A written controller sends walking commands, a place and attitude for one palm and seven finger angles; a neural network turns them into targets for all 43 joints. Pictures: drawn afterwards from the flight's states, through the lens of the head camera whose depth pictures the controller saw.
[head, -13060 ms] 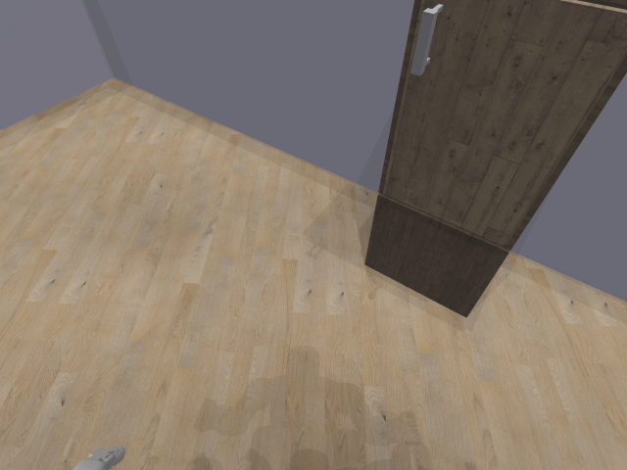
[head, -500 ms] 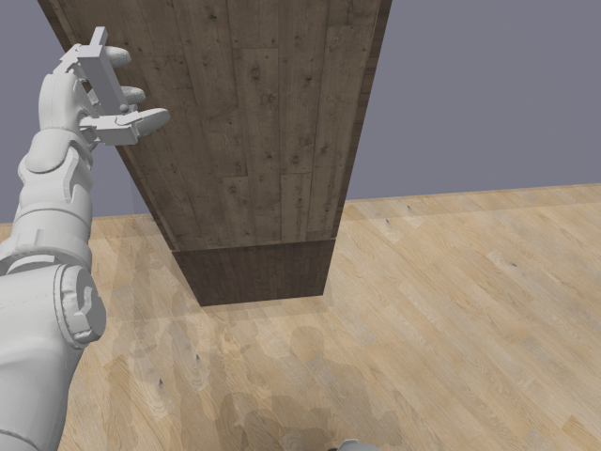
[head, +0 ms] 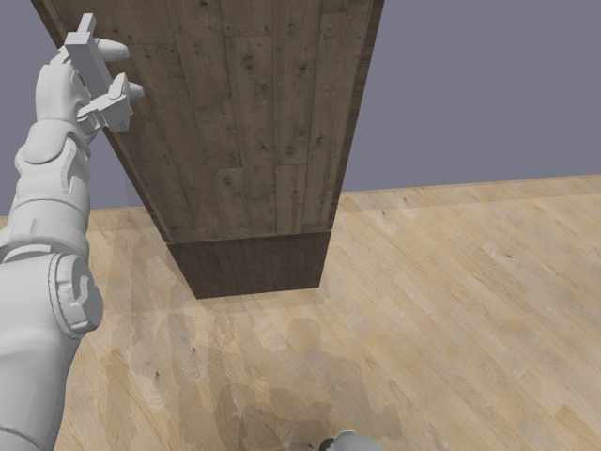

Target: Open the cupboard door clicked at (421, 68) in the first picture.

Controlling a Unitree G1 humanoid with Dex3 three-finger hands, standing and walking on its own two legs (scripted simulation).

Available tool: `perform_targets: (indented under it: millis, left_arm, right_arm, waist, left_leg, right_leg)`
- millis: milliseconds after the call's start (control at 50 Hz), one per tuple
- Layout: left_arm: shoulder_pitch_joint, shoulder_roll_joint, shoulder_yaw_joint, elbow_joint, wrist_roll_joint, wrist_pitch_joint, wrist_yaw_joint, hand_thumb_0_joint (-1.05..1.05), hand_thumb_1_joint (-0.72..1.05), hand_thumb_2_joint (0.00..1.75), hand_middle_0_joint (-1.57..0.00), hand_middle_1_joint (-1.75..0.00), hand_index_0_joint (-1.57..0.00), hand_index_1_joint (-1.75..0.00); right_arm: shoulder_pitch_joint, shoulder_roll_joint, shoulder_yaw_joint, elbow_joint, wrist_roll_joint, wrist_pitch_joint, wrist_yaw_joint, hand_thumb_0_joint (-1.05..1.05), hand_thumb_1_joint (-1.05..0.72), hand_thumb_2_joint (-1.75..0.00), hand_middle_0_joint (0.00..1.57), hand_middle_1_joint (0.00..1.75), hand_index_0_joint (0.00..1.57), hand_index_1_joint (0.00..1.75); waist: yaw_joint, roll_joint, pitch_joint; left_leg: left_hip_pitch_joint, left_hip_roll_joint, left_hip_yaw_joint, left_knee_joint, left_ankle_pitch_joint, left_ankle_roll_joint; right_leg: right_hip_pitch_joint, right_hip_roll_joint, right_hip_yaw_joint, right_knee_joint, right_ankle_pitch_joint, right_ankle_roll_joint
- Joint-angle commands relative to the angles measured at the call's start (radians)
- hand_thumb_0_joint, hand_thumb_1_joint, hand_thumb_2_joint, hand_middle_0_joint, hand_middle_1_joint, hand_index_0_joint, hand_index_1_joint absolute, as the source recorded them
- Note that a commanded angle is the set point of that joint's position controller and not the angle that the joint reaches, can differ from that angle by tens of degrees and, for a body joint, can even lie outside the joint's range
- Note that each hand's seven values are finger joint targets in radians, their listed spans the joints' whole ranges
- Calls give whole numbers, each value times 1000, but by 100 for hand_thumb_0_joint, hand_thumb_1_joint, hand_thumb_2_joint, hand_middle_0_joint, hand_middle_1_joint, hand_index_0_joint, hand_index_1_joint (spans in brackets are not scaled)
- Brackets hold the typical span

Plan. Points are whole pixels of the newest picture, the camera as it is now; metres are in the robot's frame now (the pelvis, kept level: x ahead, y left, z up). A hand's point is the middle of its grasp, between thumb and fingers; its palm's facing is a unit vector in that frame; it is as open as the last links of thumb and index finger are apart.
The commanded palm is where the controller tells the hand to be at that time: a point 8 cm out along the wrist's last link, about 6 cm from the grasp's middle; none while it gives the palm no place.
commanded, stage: pull the door open along its arc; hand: left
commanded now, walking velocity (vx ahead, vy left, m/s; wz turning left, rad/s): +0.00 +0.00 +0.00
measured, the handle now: (104, 75) +0.57 +0.20 +0.16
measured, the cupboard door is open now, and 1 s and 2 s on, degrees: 0 39 41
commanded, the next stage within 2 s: open thumb and fingers to let go in 1.08 s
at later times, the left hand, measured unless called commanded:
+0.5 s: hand (137, 160) +0.42 +0.14 +0.16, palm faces +0.04 -1.00 +0.08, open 5.9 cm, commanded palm +0.36 +0.20 +0.16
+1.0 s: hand (220, 232) +0.32 +0.05 +0.16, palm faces +0.38 -0.92 +0.02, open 5.8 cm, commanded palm +0.26 +0.08 +0.16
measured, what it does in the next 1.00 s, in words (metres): stands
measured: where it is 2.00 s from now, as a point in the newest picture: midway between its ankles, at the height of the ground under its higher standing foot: outside the picture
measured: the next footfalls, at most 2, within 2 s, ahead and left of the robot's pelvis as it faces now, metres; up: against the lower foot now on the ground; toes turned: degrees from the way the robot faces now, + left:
none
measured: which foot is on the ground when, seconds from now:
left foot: down 0.00-1.00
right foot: down 0.00-1.00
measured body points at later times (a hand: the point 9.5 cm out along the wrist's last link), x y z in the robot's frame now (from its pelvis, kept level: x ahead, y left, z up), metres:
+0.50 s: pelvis +0.02 +0.00 +0.01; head +0.04 -0.02 +0.46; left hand +0.41 +0.19 +0.16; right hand +0.12 -0.26 -0.10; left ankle -0.02 +0.10 -0.72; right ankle +0.01 -0.12 -0.72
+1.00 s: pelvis +0.01 -0.03 +0.02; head -0.02 -0.05 +0.47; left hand +0.30 +0.10 +0.16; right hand +0.21 -0.22 -0.07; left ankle -0.02 +0.10 -0.72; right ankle +0.01 -0.12 -0.72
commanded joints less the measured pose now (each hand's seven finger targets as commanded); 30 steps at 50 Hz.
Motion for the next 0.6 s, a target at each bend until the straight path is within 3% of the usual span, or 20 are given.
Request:
perform_targets:
  millis: [0,40,120,180,220,240,360,400,420,440,460,500,520,580]
  left_arm:
    - [-475,227,12,-248,-27,-73,5,0,90,90,-40,-135,-40,-135]
    - [-447,236,26,-300,-33,-83,1,0,90,90,-40,-135,-40,-135]
    - [-293,188,21,-335,-61,-70,-12,0,90,90,-40,-135,-40,-135]
    - [-189,171,28,-445,-83,-46,-15,0,90,90,-40,-135,-40,-135]
    - [-84,142,21,-498,-97,-24,-12,0,90,90,-40,-135,-40,-135]
    - [-47,117,5,-565,-102,-16,-10,0,90,90,-40,-135,-40,-135]
    - [252,7,-31,-906,-135,60,26,0,90,90,-40,-135,-40,-135]
    - [369,-32,-44,-991,-140,101,40,0,90,90,-40,-135,-40,-135]
    - [353,-32,93,-1064,-191,127,188,0,90,90,-40,-135,-40,-135]
    - [389,-144,-1,-1096,-170,153,260,0,90,90,-40,-135,-40,-135]
    - [423,-183,-13,-1145,-157,168,322,0,90,90,-40,-135,-40,-135]
    - [464,-251,-65,-1266,-106,199,427,0,90,90,-40,-135,-40,-135]
    - [471,-269,-90,-1302,-74,218,479,0,90,90,-40,-135,-40,-135]
    - [483,-381,-186,-1402,-9,292,616,0,90,90,-40,-135,-40,-135]
  right_arm:
    - [143,-170,-68,-56,4,-26,-8,0,-90,-90,20,30,20,30]
    - [142,-167,-68,-63,3,-26,-5,0,-90,-90,20,30,20,30]
    - [117,-163,-71,-87,9,-20,-1,0,-90,-90,20,30,20,30]
    - [80,-159,-76,-113,18,-16,3,0,-90,-90,20,30,20,30]
    - [55,-154,-78,-132,26,-15,3,0,-90,-90,20,30,20,30]
    - [32,-145,-77,-144,31,-17,6,0,-90,-90,20,30,20,30]
    - [-75,-114,-79,-198,44,-31,15,0,-90,-90,20,30,20,30]
    - [-120,-106,-74,-214,49,-37,17,0,-90,-90,20,30,20,30]
    - [-166,-74,-70,-217,51,-44,18,0,-90,-90,20,30,20,30]
    - [-199,-66,-63,-210,42,-50,25,0,-90,-90,20,30,20,30]
    - [-208,-62,-66,-204,41,-55,29,0,-90,-90,20,30,20,30]
    - [-249,-45,-67,-199,29,-54,33,0,-90,-90,20,30,20,30]
    - [-260,-42,-66,-197,18,-51,32,0,-90,-90,20,30,20,30]
    - [-320,-15,-58,-195,1,-29,27,0,-90,-90,20,30,20,30]
  waist:
    - [5,63,-437]
    - [26,92,-486]
    - [56,29,-457]
    - [89,24,-466]
    - [105,17,-440]
    - [120,48,-435]
    - [173,-5,-415]
    - [185,-8,-367]
    - [256,-31,-324]
    - [227,-39,-277]
    - [225,-73,-275]
    - [233,-11,-310]
    - [229,-72,-311]
    - [224,-32,-299]
  left_leg:
    - [240,-25,-69,-66,321,9]
    - [272,-24,-70,-63,375,6]
    - [251,-24,-56,-76,405,12]
    - [258,-24,-41,-93,423,12]
    - [267,-22,-35,-101,447,15]
    - [280,-20,-32,-109,464,12]
    - [329,-19,-14,-141,567,13]
    - [338,-19,-6,-155,552,11]
    - [285,-30,-10,-166,503,1]
    - [293,-28,-9,-187,458,-7]
    - [297,-25,-12,-193,452,-11]
    - [340,-25,0,-192,482,-18]
    - [342,-25,-4,-193,472,-14]
    - [370,-28,-3,-204,452,-20]
  right_leg:
    - [199,41,34,-46,302,-16]
    - [221,42,32,-35,337,-18]
    - [279,47,25,-41,381,-22]
    - [334,44,27,-46,418,-23]
    - [352,44,22,-50,427,-26]
    - [356,42,22,-52,432,-26]
    - [465,31,17,-62,534,-24]
    - [469,26,16,-75,537,-22]
    - [470,31,3,-98,474,-21]
    - [461,29,-1,-104,446,-19]
    - [463,29,-7,-104,432,-19]
    - [481,20,2,-100,450,-20]
    - [499,15,2,-107,449,-17]
    - [511,4,10,-122,429,-21]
